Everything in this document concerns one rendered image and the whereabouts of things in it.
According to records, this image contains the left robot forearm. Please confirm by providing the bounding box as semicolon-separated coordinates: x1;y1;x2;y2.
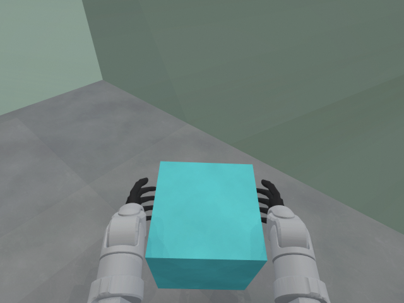
87;203;146;303

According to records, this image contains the robot right hand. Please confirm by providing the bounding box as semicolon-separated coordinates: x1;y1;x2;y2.
256;179;284;223

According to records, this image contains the carton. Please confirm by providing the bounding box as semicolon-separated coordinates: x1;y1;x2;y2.
145;161;267;290

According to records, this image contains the right robot forearm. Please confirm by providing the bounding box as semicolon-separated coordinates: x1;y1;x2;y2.
266;205;331;303

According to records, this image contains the robot left hand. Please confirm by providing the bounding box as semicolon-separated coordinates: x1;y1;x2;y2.
126;177;156;221

